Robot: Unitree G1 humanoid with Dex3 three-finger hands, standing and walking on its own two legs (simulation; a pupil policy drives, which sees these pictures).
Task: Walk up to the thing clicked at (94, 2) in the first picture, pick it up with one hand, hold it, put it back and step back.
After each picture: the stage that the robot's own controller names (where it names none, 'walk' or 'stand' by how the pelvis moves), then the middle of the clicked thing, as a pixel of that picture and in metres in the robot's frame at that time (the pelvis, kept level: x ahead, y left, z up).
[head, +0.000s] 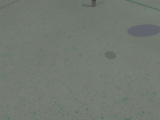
stand; out of the picture +2.39 -0.20 -0.66
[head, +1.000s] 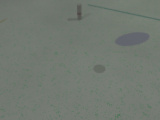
walk; (79, 12) +2.26 +0.19 -0.64
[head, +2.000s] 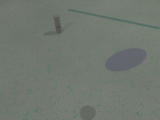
walk; (57, 24) +1.62 +0.39 -0.65
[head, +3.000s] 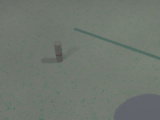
walk; (58, 52) +1.10 +0.29 -0.65
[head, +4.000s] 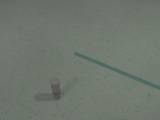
walk; (56, 89) +0.68 +0.22 -0.63
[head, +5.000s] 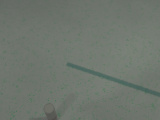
stand; (51, 114) +0.44 +0.21 -0.63
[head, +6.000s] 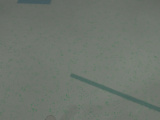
stand; out of the picture +0.41 +0.20 -0.65
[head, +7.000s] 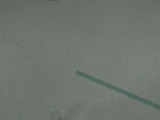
stand; out of the picture +0.42 +0.18 -0.66
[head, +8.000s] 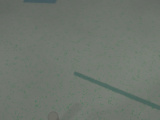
stand; out of the picture +0.43 +0.20 -0.66
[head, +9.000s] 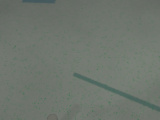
stand; out of the picture +0.41 +0.20 -0.66
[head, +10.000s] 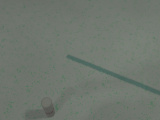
go down; (48, 108) +0.43 +0.21 -0.63
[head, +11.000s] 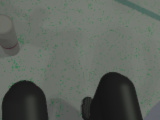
go down; (7, 38) +0.51 +0.23 -0.23
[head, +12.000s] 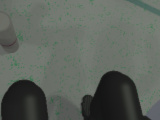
close in; (6, 36) +0.51 +0.23 -0.23
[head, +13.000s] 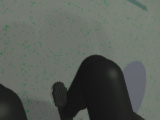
close in; out of the picture +0.50 +0.27 -0.17
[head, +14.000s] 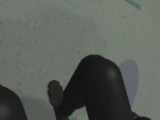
lift; out of the picture +0.48 +0.27 -0.17
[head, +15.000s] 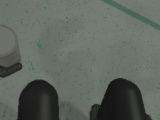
lift; (6, 54) +0.38 +0.24 -0.04
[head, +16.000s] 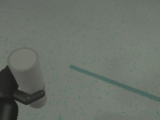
hold; (31, 83) +0.31 +0.17 +0.08
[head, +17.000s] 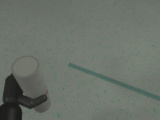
hold; (35, 88) +0.31 +0.16 +0.03
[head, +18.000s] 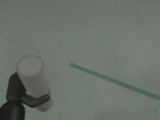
crouch; (38, 88) +0.31 +0.16 +0.03
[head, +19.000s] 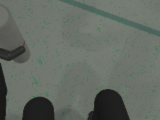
crouch; (11, 40) +0.46 +0.19 -0.03
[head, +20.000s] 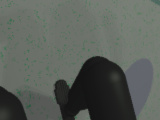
lower; out of the picture +0.49 +0.26 -0.17
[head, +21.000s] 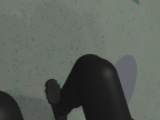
lower; out of the picture +0.49 +0.28 -0.18
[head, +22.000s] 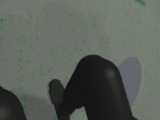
lower; out of the picture +0.48 +0.27 -0.18
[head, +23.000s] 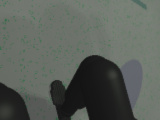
lower; out of the picture +0.48 +0.26 -0.18
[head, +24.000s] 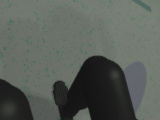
loosen; out of the picture +0.46 +0.24 -0.18
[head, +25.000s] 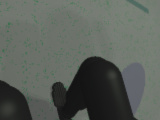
withdraw; out of the picture +0.46 +0.24 -0.18
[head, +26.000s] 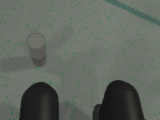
walk; (38, 52) +0.48 +0.18 -0.26
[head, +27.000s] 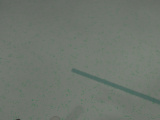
stand; out of the picture +0.39 +0.15 -0.59
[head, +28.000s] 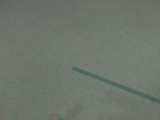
stand; out of the picture +0.40 +0.17 -0.60
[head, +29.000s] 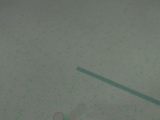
stand; out of the picture +0.40 +0.16 -0.62
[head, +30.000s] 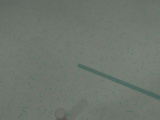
walk; (61, 119) +0.42 +0.16 -0.65
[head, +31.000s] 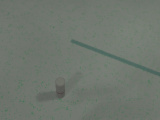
walk; (60, 88) +0.57 +0.12 -0.64
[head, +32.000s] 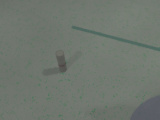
walk; (61, 61) +0.86 +0.25 -0.63
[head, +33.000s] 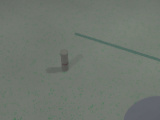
stand; (64, 61) +1.02 +0.18 -0.64
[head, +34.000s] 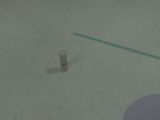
stand; (63, 61) +1.02 +0.19 -0.66
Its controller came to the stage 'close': yes
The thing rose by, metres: 0.69
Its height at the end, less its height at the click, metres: +0.00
